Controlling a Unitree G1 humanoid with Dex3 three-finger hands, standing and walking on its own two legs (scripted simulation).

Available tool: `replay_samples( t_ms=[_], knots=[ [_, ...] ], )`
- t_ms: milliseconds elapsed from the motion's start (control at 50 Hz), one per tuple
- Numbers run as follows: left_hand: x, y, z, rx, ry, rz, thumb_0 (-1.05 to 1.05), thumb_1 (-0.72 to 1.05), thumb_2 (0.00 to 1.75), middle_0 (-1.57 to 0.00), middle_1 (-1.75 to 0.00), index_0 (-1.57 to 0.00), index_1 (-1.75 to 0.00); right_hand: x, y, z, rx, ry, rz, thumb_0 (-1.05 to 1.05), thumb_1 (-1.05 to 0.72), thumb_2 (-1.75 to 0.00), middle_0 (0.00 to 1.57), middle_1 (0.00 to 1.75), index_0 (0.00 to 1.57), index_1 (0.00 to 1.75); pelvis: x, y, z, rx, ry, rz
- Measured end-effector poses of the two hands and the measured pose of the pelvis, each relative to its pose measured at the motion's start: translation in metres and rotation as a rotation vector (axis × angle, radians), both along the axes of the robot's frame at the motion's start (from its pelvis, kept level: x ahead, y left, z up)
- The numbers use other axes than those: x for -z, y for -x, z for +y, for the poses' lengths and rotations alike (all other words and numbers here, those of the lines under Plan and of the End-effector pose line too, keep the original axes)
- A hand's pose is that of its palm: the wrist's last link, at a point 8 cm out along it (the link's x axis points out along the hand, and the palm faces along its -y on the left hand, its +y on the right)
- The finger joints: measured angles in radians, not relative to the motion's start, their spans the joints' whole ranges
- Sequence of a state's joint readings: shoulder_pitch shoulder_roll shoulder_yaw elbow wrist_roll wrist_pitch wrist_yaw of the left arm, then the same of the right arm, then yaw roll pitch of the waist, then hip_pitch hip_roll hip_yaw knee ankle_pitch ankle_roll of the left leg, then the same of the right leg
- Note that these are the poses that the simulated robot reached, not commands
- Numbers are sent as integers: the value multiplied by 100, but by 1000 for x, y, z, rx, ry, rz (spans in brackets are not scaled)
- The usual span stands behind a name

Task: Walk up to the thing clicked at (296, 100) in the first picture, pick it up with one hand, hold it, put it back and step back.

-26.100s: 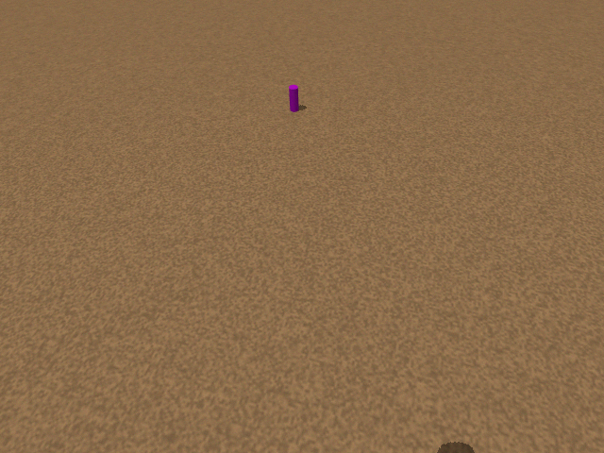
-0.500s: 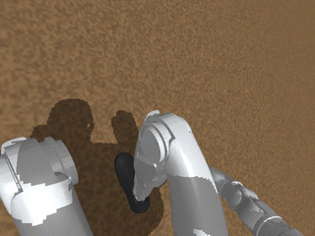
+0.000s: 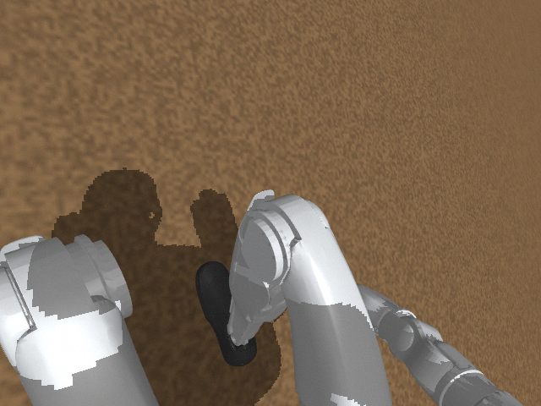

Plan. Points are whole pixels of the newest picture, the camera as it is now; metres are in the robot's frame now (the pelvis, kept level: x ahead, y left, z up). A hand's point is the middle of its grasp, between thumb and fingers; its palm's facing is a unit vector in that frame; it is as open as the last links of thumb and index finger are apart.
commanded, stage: open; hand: left
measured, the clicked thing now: out of the picture +0.41 +0.37 -0.21
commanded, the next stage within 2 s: withdraw in 0.08 s
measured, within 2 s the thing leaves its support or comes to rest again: neither
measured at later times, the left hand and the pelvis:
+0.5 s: hand out of the picture +0.39 +0.41 -0.15, palm faces +0.66 -0.75 -0.01, open 16.0 cm; pelvis +0.00 +0.00 +0.00, yaw +1 degrees
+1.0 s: hand out of the picture +0.29 +0.46 -0.01, palm faces +0.54 -0.74 -0.40, open 17.1 cm; pelvis +0.01 -0.01 +0.07, yaw +8 degrees
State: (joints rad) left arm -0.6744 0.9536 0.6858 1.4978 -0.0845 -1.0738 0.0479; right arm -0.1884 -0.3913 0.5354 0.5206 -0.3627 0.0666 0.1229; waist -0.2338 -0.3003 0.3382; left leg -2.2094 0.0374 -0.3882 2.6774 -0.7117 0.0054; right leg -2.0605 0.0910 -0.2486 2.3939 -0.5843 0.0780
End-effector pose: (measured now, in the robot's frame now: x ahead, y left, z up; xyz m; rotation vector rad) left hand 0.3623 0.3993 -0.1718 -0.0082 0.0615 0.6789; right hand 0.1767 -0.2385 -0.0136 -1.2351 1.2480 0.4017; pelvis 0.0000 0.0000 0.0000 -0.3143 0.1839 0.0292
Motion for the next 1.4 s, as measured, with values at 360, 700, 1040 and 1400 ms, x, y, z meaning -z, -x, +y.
replay_samples(
  t_ms=[360, 700, 1040, 1400],
  knots=[
    [1, 6, 4, 10, -4, -11, -1, -39, 26, -34, -28, -35, -27, -1, -6, 5, -10, 1, -5, 0, -90, -89, 20, 30, 21, 30, -1, -1, 2, -1, 10, -1],
    [-87, 72, 65, 39, -70, -14, -1, -58, 13, -20, -18, -22, -16, 1, -24, 9, 121, -139, -98, 0, -90, -89, 20, 30, 21, 30, -20, -6, -1, -40, -19, 117],
    [-208, 123, 98, -29, -227, 437, -1, -50, 8, -8, -9, -9, -7, -3, -57, 13, 419, -386, -228, 0, -92, -90, 20, 30, 21, 30, -76, -13, -11, -103, -106, 322],
    [-338, 165, -22, 28, -90, 738, -1, -55, 5, -6, -6, -7, -5, -120, -98, 22, 563, -532, -325, 1, -90, -90, 20, 30, 21, 30, -222, -42, -25, -152, -194, 391]
  ],
)
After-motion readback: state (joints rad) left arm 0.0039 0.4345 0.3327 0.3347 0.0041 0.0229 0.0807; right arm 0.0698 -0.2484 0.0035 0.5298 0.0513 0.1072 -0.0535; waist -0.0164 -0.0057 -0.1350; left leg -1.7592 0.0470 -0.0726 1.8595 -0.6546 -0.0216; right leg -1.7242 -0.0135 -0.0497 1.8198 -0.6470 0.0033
